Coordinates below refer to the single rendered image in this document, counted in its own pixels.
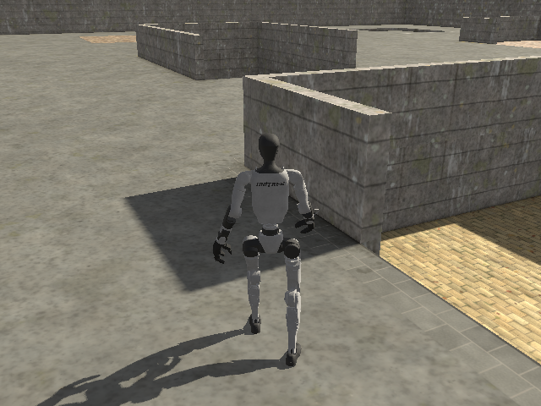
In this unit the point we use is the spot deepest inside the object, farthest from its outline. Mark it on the left robot shin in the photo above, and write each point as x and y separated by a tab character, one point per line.
254	298

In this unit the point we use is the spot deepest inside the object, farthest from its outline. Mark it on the robot left forearm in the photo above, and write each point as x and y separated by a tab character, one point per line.
226	228

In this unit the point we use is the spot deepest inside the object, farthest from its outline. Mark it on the right robot upper arm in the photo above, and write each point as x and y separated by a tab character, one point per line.
295	177

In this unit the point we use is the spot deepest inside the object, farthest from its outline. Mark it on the robot right hand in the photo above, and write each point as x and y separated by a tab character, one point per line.
306	230

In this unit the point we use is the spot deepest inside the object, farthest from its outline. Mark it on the left robot upper arm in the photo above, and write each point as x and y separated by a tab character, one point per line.
238	193

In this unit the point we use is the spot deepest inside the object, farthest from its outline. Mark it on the robot left hand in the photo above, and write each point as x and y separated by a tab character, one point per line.
217	251

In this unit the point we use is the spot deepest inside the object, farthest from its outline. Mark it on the robot right forearm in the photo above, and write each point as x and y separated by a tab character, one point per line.
309	217

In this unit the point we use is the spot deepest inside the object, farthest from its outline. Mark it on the robot right thigh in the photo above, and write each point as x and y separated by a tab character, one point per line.
292	255

